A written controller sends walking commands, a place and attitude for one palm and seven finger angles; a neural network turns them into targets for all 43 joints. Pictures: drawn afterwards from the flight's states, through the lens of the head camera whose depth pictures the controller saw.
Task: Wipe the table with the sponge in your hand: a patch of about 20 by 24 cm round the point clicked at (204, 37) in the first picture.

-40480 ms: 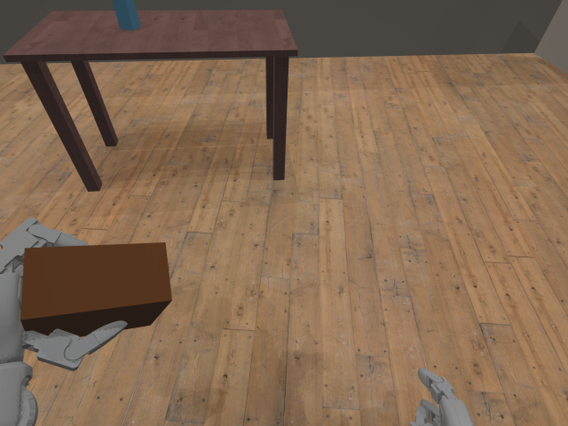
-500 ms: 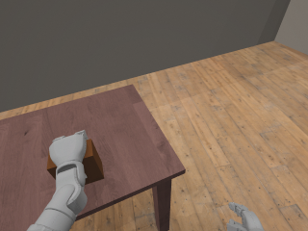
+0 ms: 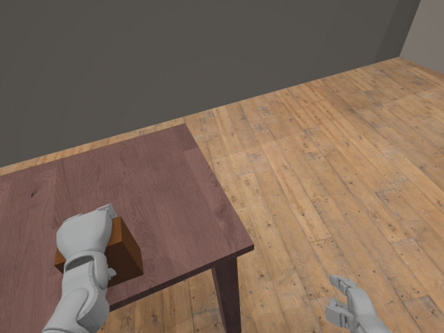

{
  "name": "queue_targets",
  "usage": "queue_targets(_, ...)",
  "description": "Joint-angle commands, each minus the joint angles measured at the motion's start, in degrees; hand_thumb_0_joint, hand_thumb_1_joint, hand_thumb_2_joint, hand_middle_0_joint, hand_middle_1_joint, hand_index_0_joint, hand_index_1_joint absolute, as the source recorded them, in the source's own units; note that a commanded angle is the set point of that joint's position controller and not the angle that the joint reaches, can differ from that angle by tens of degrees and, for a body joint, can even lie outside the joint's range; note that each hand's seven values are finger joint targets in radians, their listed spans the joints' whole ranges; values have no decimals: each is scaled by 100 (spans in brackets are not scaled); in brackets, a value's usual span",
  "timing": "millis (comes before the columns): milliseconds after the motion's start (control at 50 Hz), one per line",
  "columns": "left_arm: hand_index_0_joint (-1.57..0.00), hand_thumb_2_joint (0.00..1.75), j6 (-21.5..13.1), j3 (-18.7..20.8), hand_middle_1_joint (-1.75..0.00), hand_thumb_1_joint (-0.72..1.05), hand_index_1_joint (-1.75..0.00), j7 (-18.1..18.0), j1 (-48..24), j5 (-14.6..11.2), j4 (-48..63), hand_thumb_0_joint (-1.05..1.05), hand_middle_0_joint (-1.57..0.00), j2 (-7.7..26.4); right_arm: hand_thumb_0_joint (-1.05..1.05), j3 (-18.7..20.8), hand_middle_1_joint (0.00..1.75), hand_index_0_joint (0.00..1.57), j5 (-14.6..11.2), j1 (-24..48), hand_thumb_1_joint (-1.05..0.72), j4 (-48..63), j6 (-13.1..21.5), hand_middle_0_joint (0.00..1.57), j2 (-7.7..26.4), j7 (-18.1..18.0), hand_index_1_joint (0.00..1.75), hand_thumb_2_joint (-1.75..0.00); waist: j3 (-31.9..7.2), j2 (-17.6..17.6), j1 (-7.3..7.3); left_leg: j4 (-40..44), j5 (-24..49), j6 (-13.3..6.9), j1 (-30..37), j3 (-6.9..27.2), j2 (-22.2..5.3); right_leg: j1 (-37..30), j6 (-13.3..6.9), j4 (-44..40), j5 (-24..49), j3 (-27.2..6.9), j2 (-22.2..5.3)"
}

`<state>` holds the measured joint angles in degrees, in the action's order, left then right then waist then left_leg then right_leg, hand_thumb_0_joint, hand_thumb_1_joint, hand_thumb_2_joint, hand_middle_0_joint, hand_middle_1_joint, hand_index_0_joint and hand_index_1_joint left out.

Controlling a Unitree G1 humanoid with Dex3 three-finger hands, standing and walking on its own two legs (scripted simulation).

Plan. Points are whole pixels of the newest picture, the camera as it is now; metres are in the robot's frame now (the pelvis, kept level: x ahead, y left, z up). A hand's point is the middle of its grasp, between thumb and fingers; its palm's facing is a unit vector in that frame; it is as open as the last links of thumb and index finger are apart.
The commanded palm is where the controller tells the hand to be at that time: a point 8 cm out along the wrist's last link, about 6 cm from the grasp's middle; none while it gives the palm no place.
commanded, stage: slide back across to the middle lane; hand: left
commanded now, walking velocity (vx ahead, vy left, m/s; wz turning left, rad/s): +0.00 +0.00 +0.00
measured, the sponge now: (107, 261) +0.26 +0.27 -0.02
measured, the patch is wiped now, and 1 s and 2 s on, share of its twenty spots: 1.00 1.00 1.00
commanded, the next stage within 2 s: wipe forward along the middle lane in 0.54 s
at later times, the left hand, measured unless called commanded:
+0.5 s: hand (73, 263) +0.22 +0.30 +0.04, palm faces -0.02 -0.09 -1.00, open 10.5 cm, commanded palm +0.18 +0.31 +0.08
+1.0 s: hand (62, 258) +0.23 +0.33 +0.03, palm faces -0.04 -0.06 -1.00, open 10.4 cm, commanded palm +0.21 +0.34 +0.06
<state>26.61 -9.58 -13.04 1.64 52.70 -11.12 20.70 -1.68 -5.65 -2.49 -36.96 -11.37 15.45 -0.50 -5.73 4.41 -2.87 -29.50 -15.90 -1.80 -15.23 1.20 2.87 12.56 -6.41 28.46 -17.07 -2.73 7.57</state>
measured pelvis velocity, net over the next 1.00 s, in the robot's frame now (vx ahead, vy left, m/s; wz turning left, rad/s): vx -0.01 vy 0.01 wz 0.03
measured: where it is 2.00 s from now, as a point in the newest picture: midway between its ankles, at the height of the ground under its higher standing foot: outside the picture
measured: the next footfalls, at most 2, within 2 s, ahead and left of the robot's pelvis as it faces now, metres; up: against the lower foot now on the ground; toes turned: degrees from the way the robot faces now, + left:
none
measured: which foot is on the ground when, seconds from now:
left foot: down 0.00-1.00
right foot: down 0.00-1.00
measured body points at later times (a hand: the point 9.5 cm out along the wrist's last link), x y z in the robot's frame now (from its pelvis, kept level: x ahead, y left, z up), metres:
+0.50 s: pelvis +0.00 +0.00 +0.00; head -0.02 -0.04 +0.45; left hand +0.22 +0.30 +0.09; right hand +0.21 -0.24 -0.09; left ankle -0.01 +0.11 -0.73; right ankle -0.03 -0.05 -0.73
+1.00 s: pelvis -0.01 +0.01 +0.00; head -0.02 -0.03 +0.45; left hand +0.23 +0.33 +0.09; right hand +0.20 -0.22 -0.11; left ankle -0.01 +0.11 -0.73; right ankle -0.03 -0.05 -0.73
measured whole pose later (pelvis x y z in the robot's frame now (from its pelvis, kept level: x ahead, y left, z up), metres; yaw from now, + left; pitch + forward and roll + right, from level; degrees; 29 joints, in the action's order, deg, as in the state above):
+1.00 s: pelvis -0.01 +0.01 +0.00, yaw +1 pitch +3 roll +0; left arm 13.0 -1.0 -9.6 -0.4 53.0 -17.1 26.5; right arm -0.6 -4.5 -4.9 -38.9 -8.5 15.1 -2.9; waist -5.3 4.2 -4.8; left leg -32.5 -15.6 -2.2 -20.1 2.6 3.4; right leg 16.6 -6.0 30.5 -16.9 -1.1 7.3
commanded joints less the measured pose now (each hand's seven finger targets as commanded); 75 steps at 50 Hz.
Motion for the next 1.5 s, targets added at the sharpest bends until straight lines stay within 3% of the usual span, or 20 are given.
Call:
queue_targets(0, -120, 130, -132, 809, -160, 10, -160, 259, -70, -168, 338, 0, -120, 1169, 0, 211, 30, 20, 41, 1067, -90, 936, 346, 20, 617, -63, 30, -90, -603, -763, -117, 124, 1022, -190, -260, 86, 115, -913, 362, -324, 2848, -957, -628)
queue_targets(20, -120, 130, -183, 601, -160, 10, -160, 275, -150, -150, 450, 0, -120, 939, 0, 204, 30, 20, 56, 1079, -90, 974, 357, 20, 560, -68, 30, -90, -530, -687, -61, 120, 1046, -203, -270, 46, 128, -904, 371, -314, 2973, -891, -641)
queue_targets(60, -120, 130, -265, 758, -160, 10, -160, 281, 157, -169, 570, 0, -120, 1034, 0, 213, 30, 20, 62, 1063, -90, 1001, 410, 20, 558, -58, 30, -90, -547, -740, -114, 96, 1116, -199, -241, 56, 131, -957, 394, -300, 3254, -906, -659)
queue_targets(100, -120, 130, -317, 1128, -160, 10, -160, 254, 217, -147, 731, 0, -120, 1457, 0, 218, 30, 20, 79, 1080, -90, 965, 405, 20, 595, -57, 30, -90, -646, -611, -180, 96, 1154, -181, -237, 73, 138, -1067, 393, -249, 3439, -1019, -683)
queue_targets(140, -120, 130, -354, 1050, -160, 10, -160, 235, 352, -144, 730, 0, -120, 1294, 0, 232, 30, 20, 80, 1052, -90, 969, 430, 20, 563, -49, 30, -90, -527, -640, -169, 110, 1157, -193, -276, 48, 131, -1008, 393, -256, 3368, -912, -662)
queue_targets(280, -120, 130, -464, 1407, -160, 10, -160, 187, 937, -225, 970, 0, -120, 1556, 0, 278, 30, 20, 81, 1095, -90, 943, 458, 20, 587, -58, 30, -90, -540, -683, -238, 50, 1169, -191, -276, 36, 142, -1056, 426, -233, 3616, -986, -695)
queue_targets(440, -120, 130, -598, 1410, -160, 10, -160, 300, 867, -208, 938, 0, -120, 1607, 0, 325, 30, 20, 93, 1056, -90, 919, 503, 20, 634, -134, 30, -90, -304, -500, -218, 97, 1071, -257, -184, 95, 125, -689, 340, -430, 2457, -855, -576)
queue_targets(580, -120, 130, -968, 1676, -160, 10, -160, 325, 762, -175, 739, 0, -120, 1864, 0, 360, 30, 20, 141, 945, -90, 868, 577, 20, 653, -207, 30, -90, -238, -693, -236, 62, 928, -292, -214, 133, 130, -555, 327, -520, 2039, -841, -555)
queue_targets(600, -120, 130, -1012, 1746, -160, 10, -160, 326, 591, -127, 785, 0, -120, 1962, 0, 377, 30, 20, 151, 944, -90, 844, 565, 20, 675, -207, 30, -90, -301, -585, -240, 90, 965, -283, -169, 153, 117, -513, 292, -512, 1946, -876, -529)
queue_targets(640, -120, 130, -1055, 1505, -160, 10, -160, 300, 455, -67, 686, 0, -120, 1694, 0, 364, 30, 20, 146, 922, -90, 848, 590, 20, 642, -199, 30, -90, -147, -438, -197, 117, 879, -284, -223, 139, 106, -315, 276, -533, 1669, -725, -503)
queue_targets(700, -120, 130, -1100, 1596, -160, 10, -160, 263, 108, 54, 589, 0, -120, 1857, 0, 386, 30, 20, 163, 884, -90, 800, 588, 20, 679, -213, 30, -90, -263, -473, -182, 83, 914, -274, -230, 166, 115, -264, 240, -508, 1623, -775, -471)
queue_targets(720, -120, 130, -1101, 1457, -160, 10, -160, 244, 57, 65, 444, 0, -120, 1692, 0, 388, 30, 20, 166, 837, -90, 810, 595, 20, 644, -226, 30, -90, -236, -496, -153, 75, 839, -284, -300, 129, 113, -235, 266, -503, 1523, -686, -483)
queue_targets(880, -120, 130, -1160, 1346, -160, 10, -160, 274, -699, 163, -464, 0, -120, 1715, 0, 378, 30, 20, 135, 658, -90, 698, 578, 20, 711, -287, 30, -90, -304, -880, -74, -43, 658, -275, -563, 136, 127, -59, 279, -439, 1404, -620, -473)
queue_targets(900, -120, 130, -1159, 1462, -160, 10, -160, 300, -802, 166, -513, 0, -120, 1868, 0, 366, 30, 20, 125, 667, -90, 699, 554, 20, 733, -286, 30, -90, -345, -759, -87, -7, 623, -262, -605, 184, 128, -57, 247, -424, 1276, -675, -456)
queue_targets(1020, -120, 130, -1345, 1420, -160, 10, -160, 359, -1127, 222, -1138, 0, -120, 1931, 0, 378, 30, 20, 110, 389, -90, 666, 533, 20, 761, -281, 30, -90, -449, -844, -13, -173, 551, -270, -873, 137, 140, -22, 280, -306, 1373, -627, -482)
queue_targets(1140, -120, 130, -1532, 1228, -160, 10, -160, 356, -1768, 313, -1536, 0, -120, 1868, 0, 405, 30, 20, 94, 159, -90, 723, 510, 20, 802, -268, 30, -90, -409, -723, 104, -278, 253, -286, -1112, 126, 134, 360, 281, -290, 872, -523, -473)
queue_targets(1200, -120, 130, -1631, 1390, -160, 10, -160, 328, -1884, 316, -1766, 0, -120, 2024, 0, 425, 30, 20, 80, 89, -90, 746, 495, 20, 823, -258, 30, -90, -450, -804, 68, -313, 172, -288, -1303, 162, 125, 412, 258, -246, 754, -581, -458)
queue_targets(1280, -120, 130, -1733, 1358, -160, 10, -160, 266, -2410, 377, -2255, 0, -120, 2195, 0, 439, 30, 20, 75, -143, -90, 664, 470, 20, 877, -272, 30, -90, -429, -988, 193, -483, -47, -319, -1549, 114, 129, 550, 321, -241, 484, -557, -501)
queue_targets(1340, -120, 130, -1840, 1261, -160, 10, -160, 249, -2806, 411, -2434, 0, -120, 2213, 0, 441, 30, 20, 55, -246, -90, 657, 460, 20, 880, -274, 30, -90, -469, -803, 264, -548, -187, -327, -1632, 111, 128, 708, 325, -205, 236, -540, -504)
queue_targets(1480, -120, 130, -2067, 1545, -160, 10, -160, 290, -3536, 429, -3200, 0, -120, 2880, 0, 416, 30, 20, 42, -536, -90, 545, 441, 20, 959, -271, 30, -90, -681, -749, 338, -802, -256, -347, -2061, 119, 81, 611, 353, -140, 250, -721, -573)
